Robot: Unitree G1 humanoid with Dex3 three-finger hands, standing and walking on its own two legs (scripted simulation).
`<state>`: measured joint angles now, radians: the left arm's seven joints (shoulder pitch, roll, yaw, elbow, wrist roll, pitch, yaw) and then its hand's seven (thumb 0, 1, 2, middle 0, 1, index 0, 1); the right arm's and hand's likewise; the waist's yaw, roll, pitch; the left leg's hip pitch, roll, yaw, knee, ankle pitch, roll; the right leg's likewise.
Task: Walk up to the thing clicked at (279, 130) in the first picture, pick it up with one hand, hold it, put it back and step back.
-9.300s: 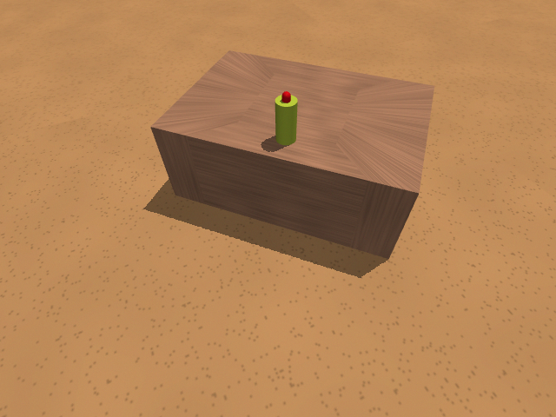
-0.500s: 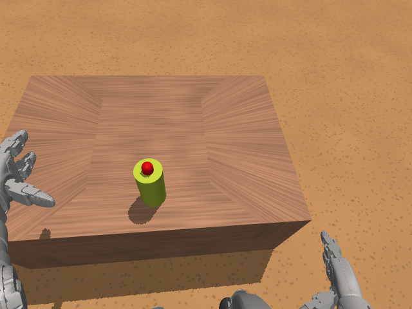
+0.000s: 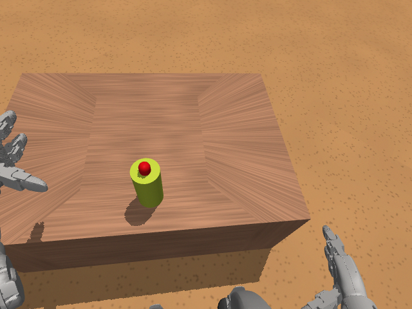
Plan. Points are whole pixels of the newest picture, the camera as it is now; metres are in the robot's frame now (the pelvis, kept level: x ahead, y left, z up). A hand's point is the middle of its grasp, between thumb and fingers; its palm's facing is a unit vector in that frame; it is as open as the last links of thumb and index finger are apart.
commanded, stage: go down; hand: left
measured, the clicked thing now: (147, 182) +0.47 +0.12 -0.21
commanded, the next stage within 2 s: approach in 0.32 s
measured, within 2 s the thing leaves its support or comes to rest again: neither
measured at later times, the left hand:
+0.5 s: hand (28, 141) +0.43 +0.30 +0.06, palm faces +0.08 -1.00 -0.03, open 17.3 cm
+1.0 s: hand (102, 178) +0.44 +0.22 -0.12, palm faces +0.01 -1.00 +0.07, open 17.5 cm
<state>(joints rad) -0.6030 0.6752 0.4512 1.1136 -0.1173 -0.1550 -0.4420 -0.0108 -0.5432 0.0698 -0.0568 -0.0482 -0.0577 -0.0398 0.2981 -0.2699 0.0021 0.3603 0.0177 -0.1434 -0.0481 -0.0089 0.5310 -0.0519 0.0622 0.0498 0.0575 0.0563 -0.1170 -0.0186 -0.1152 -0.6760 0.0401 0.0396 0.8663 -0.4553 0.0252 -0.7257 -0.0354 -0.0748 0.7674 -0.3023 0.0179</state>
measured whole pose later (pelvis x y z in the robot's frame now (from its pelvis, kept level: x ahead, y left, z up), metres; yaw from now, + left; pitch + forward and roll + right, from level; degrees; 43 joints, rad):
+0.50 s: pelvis -0.02 +0.00 -0.01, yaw +0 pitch +17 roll -3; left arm -0.73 0.75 0.49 1.18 -0.11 -0.17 -0.47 -0.01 -0.50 0.07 -0.05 -0.06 -0.05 -0.05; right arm 0.32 -0.28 0.02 0.27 0.01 -0.15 -0.05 -0.01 0.54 -0.05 0.06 0.05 0.06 0.06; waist -0.15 -0.02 -0.11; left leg -0.78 0.05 0.03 0.95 -0.47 0.02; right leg -0.82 -0.03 -0.08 0.84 -0.31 0.01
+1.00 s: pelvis -0.05 -0.01 -0.10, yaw -1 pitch +29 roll -4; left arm -0.76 0.64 0.53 1.23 -0.14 -0.55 -0.40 -0.01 -0.53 0.06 -0.05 -0.06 -0.04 -0.06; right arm 0.32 -0.30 -0.01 0.06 -0.07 -0.19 0.01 -0.01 0.54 -0.05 0.06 0.05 0.06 0.06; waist -0.29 -0.06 -0.12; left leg -1.30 0.06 -0.01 1.38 -0.59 0.02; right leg -1.34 -0.05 -0.10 1.25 -0.42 0.00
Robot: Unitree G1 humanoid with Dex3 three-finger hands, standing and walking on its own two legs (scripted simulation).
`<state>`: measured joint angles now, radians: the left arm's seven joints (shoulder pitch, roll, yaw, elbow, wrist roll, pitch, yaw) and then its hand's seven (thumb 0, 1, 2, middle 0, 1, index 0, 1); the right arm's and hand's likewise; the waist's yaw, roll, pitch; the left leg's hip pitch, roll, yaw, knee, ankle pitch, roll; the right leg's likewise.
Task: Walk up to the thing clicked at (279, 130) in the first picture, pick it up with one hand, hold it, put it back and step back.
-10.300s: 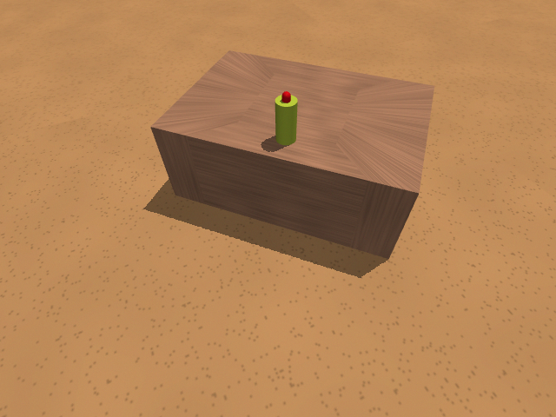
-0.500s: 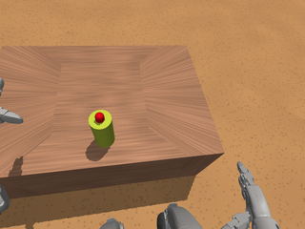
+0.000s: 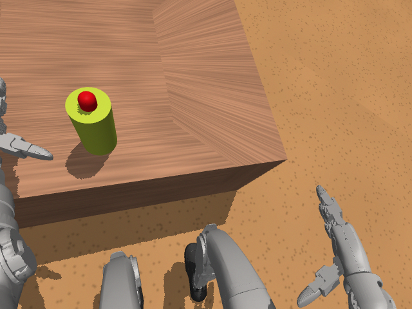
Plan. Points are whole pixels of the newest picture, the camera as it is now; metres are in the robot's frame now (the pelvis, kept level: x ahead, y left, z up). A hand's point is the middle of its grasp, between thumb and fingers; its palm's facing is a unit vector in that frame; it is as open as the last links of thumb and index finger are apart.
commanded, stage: close in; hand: left
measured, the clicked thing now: (94, 121) +0.52 +0.13 -0.11
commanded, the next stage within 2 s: close in 0.58 s
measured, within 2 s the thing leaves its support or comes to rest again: neither
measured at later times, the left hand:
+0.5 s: hand (86, 125) +0.51 +0.15 -0.11, palm faces +0.00 -1.00 +0.01, open 17.3 cm
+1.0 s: hand (95, 133) +0.49 +0.13 -0.12, palm faces +0.05 -1.00 +0.00, open 16.8 cm
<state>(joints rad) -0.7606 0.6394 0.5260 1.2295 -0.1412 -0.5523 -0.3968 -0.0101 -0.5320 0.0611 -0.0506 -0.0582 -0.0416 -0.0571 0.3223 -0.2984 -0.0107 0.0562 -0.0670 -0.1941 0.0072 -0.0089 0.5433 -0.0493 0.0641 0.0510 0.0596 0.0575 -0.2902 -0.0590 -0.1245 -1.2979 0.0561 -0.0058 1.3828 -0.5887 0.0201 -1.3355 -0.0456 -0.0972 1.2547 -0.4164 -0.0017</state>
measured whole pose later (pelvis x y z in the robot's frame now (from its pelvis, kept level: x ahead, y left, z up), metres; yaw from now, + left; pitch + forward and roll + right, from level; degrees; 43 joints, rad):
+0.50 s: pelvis -0.02 +0.00 -0.07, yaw +0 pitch +33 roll -4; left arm -0.84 0.56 0.42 1.22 -0.01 -0.60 -0.12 -0.01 -0.58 0.07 -0.12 -0.13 -0.13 -0.11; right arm 0.41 -0.31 -0.09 -0.25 -0.07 -0.11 0.06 -0.01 0.52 -0.05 0.07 0.05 0.06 0.06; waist -0.38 -0.03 -0.15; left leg -1.58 0.05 -0.02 1.64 -0.64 0.02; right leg -1.62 -0.06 -0.10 1.51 -0.46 -0.01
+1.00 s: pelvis -0.01 +0.00 -0.06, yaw +0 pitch +33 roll -4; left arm -0.73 0.43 0.33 1.11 0.01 -0.65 0.03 -0.01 -0.61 0.07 -0.27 -0.18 -0.27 -0.17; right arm 0.42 -0.29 -0.10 -0.29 -0.08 -0.06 0.10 -0.01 0.51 -0.05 0.07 0.05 0.06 0.06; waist -0.35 -0.04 -0.17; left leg -1.55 0.04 -0.02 1.64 -0.68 0.02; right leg -1.59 -0.07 -0.09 1.52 -0.51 -0.01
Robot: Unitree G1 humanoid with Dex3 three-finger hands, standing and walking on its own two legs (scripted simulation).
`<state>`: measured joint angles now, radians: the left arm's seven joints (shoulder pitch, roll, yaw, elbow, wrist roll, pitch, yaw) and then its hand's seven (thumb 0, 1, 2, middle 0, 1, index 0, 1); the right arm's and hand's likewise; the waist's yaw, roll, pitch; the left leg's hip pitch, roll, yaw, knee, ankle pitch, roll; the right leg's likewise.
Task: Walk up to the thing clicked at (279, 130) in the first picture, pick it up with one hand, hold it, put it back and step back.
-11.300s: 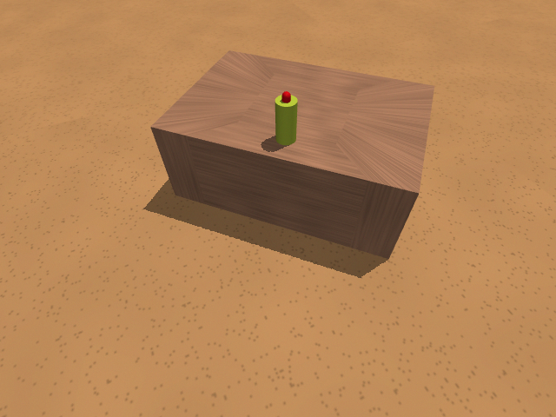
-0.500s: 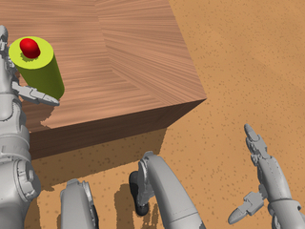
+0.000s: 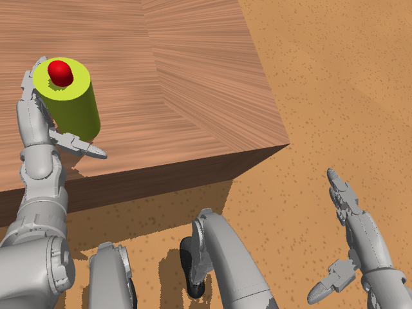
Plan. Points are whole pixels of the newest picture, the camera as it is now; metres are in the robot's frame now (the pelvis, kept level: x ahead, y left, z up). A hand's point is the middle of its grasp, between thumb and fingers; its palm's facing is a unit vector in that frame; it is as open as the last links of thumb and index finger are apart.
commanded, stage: close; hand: left
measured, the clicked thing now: (71, 101) +0.52 +0.13 -0.05
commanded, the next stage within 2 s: settle in 0.72 s
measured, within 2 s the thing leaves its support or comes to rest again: leaves its support in 1.18 s
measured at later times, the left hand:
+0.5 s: hand (71, 109) +0.51 +0.14 -0.05, palm faces +0.05 -1.00 -0.01, open 14.7 cm
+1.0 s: hand (73, 102) +0.53 +0.13 -0.06, palm faces +0.02 -1.00 -0.02, open 11.0 cm
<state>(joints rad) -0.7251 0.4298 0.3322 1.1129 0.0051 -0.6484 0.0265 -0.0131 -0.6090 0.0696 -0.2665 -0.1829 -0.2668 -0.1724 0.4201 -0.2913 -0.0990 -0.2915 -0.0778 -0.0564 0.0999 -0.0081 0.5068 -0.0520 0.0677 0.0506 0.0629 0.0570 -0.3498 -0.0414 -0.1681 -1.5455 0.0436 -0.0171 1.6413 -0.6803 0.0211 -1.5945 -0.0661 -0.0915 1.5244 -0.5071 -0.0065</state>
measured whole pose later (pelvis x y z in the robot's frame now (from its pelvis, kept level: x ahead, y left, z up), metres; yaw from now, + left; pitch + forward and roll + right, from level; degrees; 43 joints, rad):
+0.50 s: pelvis -0.01 +0.00 +0.00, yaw +0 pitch +32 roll -4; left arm -0.81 0.48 0.36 1.23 0.04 -0.67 0.04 -0.01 -0.57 0.28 -0.52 -0.43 -0.53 -0.43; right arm 0.41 -0.31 -0.09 -0.31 -0.08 -0.04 0.10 -0.01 0.49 -0.06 0.07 0.05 0.06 0.06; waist -0.38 -0.04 -0.15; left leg -1.54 0.04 -0.02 1.63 -0.66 0.03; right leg -1.59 -0.06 -0.09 1.51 -0.48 0.00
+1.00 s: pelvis -0.02 +0.01 -0.01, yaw -1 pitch +33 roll -5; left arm -0.90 0.57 0.36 1.26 0.07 -0.62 0.02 0.00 -0.42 0.88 -0.68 -0.84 -0.71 -0.84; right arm 0.42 -0.33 -0.09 -0.38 -0.07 -0.06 0.10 -0.01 0.50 -0.06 0.07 0.05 0.06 0.06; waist -0.43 -0.05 -0.14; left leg -1.61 0.04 -0.02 1.67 -0.65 0.03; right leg -1.65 -0.06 -0.09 1.53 -0.46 0.00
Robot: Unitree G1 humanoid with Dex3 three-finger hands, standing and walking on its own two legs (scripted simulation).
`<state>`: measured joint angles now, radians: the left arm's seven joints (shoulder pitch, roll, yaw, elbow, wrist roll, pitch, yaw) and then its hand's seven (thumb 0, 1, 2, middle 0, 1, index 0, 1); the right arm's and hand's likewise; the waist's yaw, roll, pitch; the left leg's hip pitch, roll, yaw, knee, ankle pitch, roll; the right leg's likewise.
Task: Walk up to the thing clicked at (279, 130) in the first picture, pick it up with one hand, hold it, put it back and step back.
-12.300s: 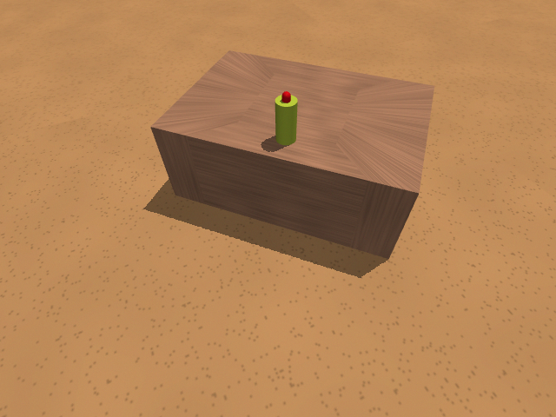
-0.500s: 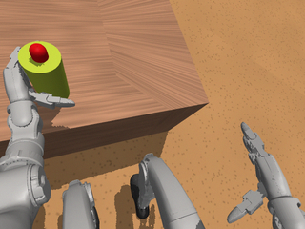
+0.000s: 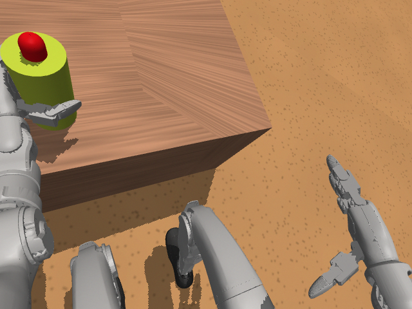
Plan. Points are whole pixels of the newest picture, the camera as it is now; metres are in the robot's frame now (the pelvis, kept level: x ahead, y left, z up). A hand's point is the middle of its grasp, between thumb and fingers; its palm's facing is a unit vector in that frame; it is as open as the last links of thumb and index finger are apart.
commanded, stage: settle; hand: left
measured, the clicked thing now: (44, 82) +0.55 +0.13 -0.04
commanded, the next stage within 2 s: lift in 0.88 s
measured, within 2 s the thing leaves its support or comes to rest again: leaves its support in 0.18 s
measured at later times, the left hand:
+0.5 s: hand (45, 70) +0.55 +0.12 +0.00, palm faces +0.02 -1.00 -0.02, open 11.0 cm
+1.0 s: hand (42, 60) +0.55 +0.12 +0.03, palm faces +0.02 -1.00 -0.03, open 11.1 cm
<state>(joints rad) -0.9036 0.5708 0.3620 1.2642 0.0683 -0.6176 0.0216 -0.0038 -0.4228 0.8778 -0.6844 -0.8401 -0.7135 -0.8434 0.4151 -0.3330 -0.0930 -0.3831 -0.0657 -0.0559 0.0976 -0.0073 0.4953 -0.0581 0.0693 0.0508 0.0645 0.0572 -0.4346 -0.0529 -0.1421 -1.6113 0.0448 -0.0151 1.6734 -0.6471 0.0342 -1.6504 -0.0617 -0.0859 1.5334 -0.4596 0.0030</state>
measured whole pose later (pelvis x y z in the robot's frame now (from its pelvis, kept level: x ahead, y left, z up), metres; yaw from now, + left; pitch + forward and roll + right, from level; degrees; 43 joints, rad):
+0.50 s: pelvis +0.03 +0.00 +0.04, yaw +0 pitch +32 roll -3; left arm -0.82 0.46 0.33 1.15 0.00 -0.51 0.01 0.00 -0.50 1.10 -0.64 -0.98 -0.66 -0.99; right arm 0.34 -0.30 -0.06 -0.19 -0.06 -0.03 0.05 -0.01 0.51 -0.06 0.07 0.05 0.06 0.06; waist -0.37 -0.02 -0.14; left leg -1.44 0.05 0.02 1.54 -0.66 0.03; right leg -1.50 -0.05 -0.06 1.43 -0.48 0.01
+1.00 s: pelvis +0.03 -0.01 +0.05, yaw +1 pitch +30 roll -2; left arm -0.83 0.44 0.33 1.18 0.00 -0.53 0.00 0.00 -0.56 1.16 -0.64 -1.02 -0.66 -1.03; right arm 0.33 -0.28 -0.06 -0.14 -0.06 -0.03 0.05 -0.01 0.51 -0.06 0.06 0.05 0.06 0.06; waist -0.34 -0.02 -0.15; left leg -1.36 0.04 0.01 1.46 -0.63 0.02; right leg -1.43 -0.05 -0.06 1.36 -0.46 0.00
